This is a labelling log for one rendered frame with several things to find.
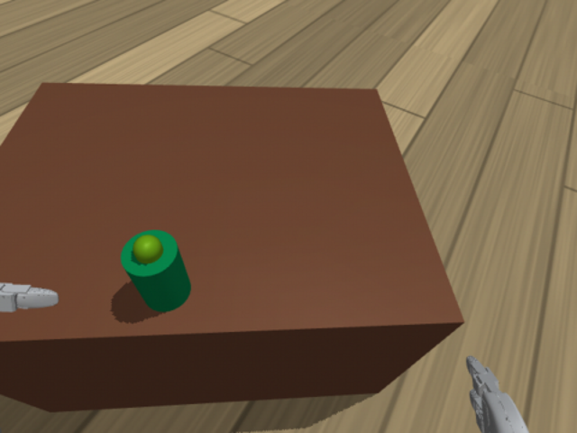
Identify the right robot hand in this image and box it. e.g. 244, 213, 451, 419
466, 355, 529, 433

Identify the left robot hand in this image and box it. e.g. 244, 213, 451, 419
0, 282, 59, 312

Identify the bottle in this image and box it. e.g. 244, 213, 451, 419
121, 230, 191, 312

